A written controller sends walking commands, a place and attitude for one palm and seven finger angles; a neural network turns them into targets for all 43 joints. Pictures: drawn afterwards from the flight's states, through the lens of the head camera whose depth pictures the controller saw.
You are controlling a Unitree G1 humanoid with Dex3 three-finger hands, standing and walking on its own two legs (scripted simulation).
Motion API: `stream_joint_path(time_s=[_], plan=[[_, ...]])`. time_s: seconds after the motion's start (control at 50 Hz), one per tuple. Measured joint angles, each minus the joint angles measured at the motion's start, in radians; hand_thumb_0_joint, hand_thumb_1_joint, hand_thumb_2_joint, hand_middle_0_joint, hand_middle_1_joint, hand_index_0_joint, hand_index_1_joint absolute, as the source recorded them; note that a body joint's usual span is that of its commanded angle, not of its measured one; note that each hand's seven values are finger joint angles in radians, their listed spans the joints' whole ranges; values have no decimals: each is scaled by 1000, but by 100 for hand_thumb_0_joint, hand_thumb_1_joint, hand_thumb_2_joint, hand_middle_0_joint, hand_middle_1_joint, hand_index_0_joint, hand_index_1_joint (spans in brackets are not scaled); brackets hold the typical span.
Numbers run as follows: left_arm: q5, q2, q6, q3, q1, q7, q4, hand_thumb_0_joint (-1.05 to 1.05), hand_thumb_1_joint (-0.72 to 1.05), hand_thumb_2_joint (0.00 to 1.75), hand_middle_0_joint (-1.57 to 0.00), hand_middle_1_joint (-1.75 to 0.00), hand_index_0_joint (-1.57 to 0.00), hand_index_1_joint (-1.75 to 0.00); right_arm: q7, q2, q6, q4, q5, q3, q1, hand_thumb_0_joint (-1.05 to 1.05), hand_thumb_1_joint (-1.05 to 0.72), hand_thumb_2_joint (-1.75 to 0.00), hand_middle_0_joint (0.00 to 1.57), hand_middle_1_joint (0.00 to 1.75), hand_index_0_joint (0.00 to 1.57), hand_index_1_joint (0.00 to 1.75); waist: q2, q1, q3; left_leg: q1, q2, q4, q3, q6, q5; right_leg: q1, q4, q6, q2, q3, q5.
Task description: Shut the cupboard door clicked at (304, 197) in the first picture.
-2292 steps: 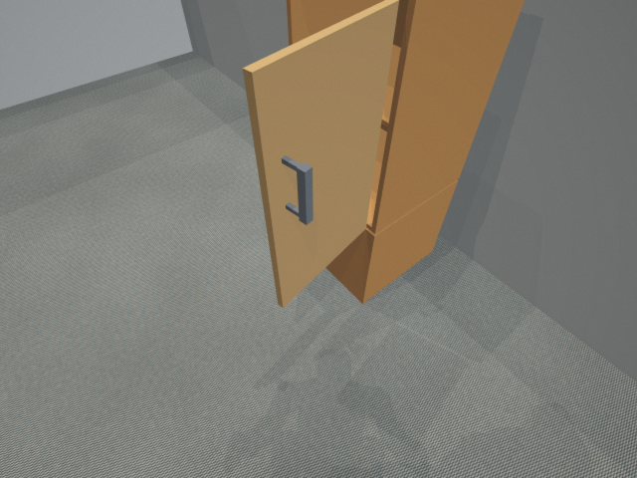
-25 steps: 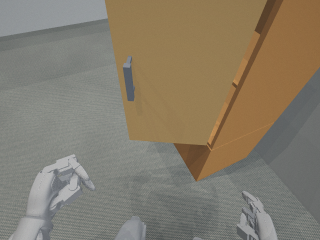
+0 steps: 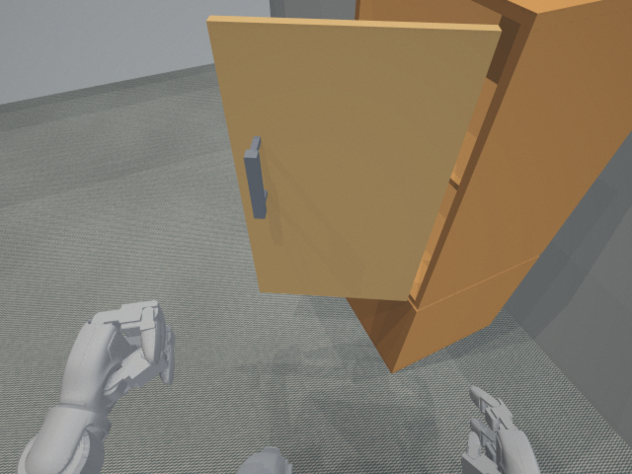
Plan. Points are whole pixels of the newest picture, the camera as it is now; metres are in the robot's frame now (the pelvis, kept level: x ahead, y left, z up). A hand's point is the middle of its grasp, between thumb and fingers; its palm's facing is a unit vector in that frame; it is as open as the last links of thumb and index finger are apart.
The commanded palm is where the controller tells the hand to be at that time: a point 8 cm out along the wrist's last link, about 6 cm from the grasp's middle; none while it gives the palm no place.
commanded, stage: raise the hand and make a fist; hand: left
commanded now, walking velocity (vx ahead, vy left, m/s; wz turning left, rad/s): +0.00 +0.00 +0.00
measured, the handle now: (258, 178) +0.52 +0.13 +0.08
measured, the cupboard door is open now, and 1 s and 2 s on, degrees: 61 61 61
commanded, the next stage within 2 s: bring the fist close to the handle in 0.32 s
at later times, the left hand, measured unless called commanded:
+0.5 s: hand (177, 353) +0.23 +0.17 +0.08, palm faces -0.02 -1.00 -0.04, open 3.1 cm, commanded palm +0.22 +0.22 +0.08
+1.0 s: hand (228, 281) +0.32 +0.14 +0.08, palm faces -0.06 -1.00 -0.01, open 3.1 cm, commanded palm +0.31 +0.18 +0.08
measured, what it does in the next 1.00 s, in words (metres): stands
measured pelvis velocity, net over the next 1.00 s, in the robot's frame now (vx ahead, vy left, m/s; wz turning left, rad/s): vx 0.00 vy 0.00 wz -0.01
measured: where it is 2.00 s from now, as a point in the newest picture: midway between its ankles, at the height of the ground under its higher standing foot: outside the picture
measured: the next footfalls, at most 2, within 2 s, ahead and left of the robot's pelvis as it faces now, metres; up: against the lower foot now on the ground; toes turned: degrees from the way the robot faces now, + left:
none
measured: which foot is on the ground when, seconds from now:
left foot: down 0.00-1.00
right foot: down 0.00-1.00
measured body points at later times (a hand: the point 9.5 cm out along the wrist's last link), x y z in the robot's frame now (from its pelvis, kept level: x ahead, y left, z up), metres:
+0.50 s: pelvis +0.00 -0.01 +0.00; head +0.03 -0.02 +0.45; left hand +0.23 +0.23 +0.08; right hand +0.18 -0.24 -0.07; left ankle +0.08 +0.11 -0.68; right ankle -0.02 -0.13 -0.68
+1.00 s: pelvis +0.00 +0.00 +0.00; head +0.04 -0.01 +0.45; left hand +0.32 +0.19 +0.09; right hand +0.16 -0.24 -0.09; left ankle +0.08 +0.11 -0.68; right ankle -0.02 -0.13 -0.68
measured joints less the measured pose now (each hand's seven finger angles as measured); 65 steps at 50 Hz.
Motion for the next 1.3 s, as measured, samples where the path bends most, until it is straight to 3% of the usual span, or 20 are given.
stream_joint_path(time_s=[0.5, 0.84, 1.06, 1.3], plan=[[-3, -18, -11, -6, -13, -8, 27, 2, 90, 90, -130, -150, -131, -150, 0, -7, -7, 6, 0, -14, -12, 2, -90, -89, 20, 30, 20, 30, 5, 2, -3, -6, 3, 8, -3, -13, -11, -12, 22, -11, 4, -1, -19], [50, -44, 27, -48, -276, 68, 200, 2, 90, 90, -130, -150, -131, -150, 16, -4, 29, 35, -5, -9, -16, 1, -90, -89, 20, 30, 20, 30, -8, -19, -3, -5, 2, -9, 14, -8, -3, -22, 14, -6, 0, 16, -11], [101, -79, 20, -94, -469, 142, 355, 2, 90, 90, -130, -150, -131, -150, 30, -7, 60, 67, -8, -19, -14, 1, -90, -89, 20, 30, 20, 30, -11, -28, 3, -14, 0, -18, 22, -4, 5, -36, 10, -3, -3, 24, -2], [142, -91, -9, -72, -699, 217, 601, 2, 90, 90, -130, -150, -131, -150, 45, 1, 106, 101, -16, -24, -7, 1, -91, -89, 20, 30, 20, 30, -18, -51, -4, -36, 8, -21, 32, -7, 10, -67, 15, -5, 4, 35, 3]])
